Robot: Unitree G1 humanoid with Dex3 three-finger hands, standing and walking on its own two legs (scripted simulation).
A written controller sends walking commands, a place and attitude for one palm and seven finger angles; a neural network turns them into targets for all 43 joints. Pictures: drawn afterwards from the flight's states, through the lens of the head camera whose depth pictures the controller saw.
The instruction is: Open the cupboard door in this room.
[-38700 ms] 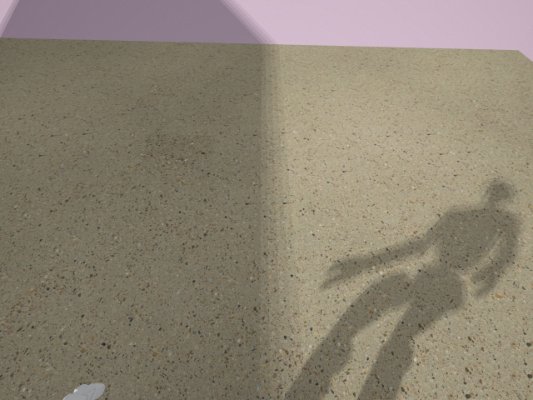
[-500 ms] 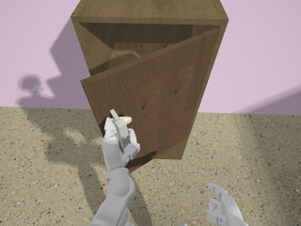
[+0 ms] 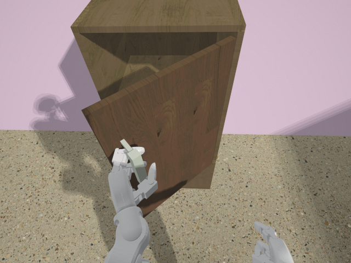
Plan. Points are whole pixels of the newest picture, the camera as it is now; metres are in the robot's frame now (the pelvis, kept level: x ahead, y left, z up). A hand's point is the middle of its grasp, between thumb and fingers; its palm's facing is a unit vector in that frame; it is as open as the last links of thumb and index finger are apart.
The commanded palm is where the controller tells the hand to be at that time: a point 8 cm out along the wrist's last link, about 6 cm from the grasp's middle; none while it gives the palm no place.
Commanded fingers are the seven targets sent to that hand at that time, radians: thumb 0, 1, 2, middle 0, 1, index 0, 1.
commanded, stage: open thumb and fingers to let go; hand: left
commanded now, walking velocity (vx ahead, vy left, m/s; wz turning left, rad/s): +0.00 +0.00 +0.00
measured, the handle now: (134, 163) +0.34 +0.11 +0.04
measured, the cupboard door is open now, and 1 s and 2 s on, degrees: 42 44 44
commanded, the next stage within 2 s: slide the hand sideways off the handle in 0.58 s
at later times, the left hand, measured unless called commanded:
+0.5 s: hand (145, 182) +0.29 +0.08 +0.05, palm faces +0.32 -0.95 -0.04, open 14.8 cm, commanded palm +0.24 +0.11 +0.05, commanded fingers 0.00 -0.50 0.30 -0.17 -0.40 -0.17 -0.40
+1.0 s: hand (144, 202) +0.24 +0.07 +0.05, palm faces -0.11 -0.99 +0.03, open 16.4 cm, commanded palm +0.22 +0.13 +0.05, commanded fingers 0.00 -0.50 0.30 -0.15 -0.30 -0.15 -0.30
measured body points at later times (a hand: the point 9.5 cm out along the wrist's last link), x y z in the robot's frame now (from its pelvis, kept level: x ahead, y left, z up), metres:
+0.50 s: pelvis -0.01 +0.02 -0.01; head +0.03 +0.00 +0.44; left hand +0.26 +0.13 +0.05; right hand +0.16 -0.20 -0.10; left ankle +0.01 +0.16 -0.68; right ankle -0.01 -0.05 -0.68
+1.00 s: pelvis -0.02 +0.05 -0.01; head +0.03 +0.04 +0.43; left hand +0.24 +0.13 +0.05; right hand +0.14 -0.18 -0.10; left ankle +0.01 +0.16 -0.68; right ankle -0.01 -0.05 -0.68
